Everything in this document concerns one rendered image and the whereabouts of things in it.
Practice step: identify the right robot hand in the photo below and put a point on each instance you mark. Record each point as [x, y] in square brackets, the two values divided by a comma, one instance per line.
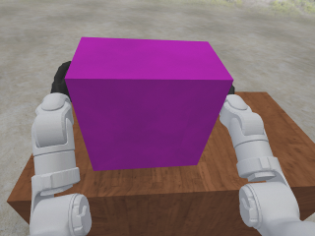
[231, 90]

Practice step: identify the left robot upper arm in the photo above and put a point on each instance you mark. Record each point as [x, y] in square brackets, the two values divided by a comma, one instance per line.
[67, 215]

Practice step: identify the robot left forearm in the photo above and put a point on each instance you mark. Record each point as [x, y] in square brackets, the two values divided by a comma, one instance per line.
[53, 145]

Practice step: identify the pedestal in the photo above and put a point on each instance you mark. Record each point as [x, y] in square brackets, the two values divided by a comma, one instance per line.
[189, 200]

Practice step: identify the left robot hand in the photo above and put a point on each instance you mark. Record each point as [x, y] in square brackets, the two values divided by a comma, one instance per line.
[59, 84]

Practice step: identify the robot right forearm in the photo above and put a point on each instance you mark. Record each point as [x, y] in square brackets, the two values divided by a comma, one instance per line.
[255, 160]

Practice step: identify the carton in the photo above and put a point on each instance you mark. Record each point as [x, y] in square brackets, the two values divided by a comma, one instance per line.
[146, 103]

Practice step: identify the right robot upper arm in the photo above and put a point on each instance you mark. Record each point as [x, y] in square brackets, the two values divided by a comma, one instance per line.
[270, 208]

